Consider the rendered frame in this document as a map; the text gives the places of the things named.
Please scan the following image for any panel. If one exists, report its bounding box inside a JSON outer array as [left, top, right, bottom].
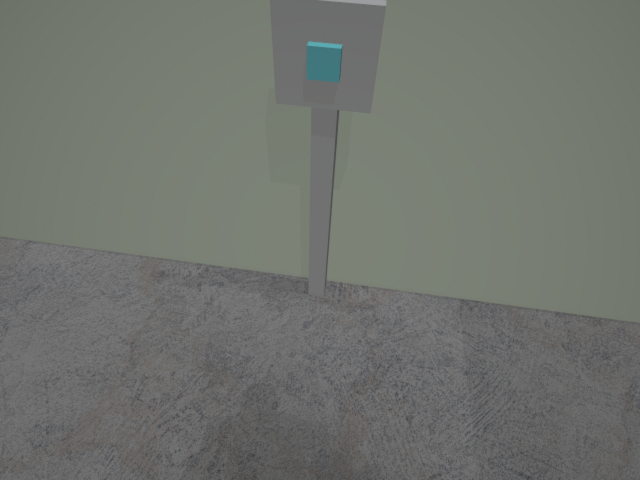
[[270, 0, 387, 297]]

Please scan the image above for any button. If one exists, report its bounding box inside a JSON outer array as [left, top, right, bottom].
[[307, 41, 343, 83]]

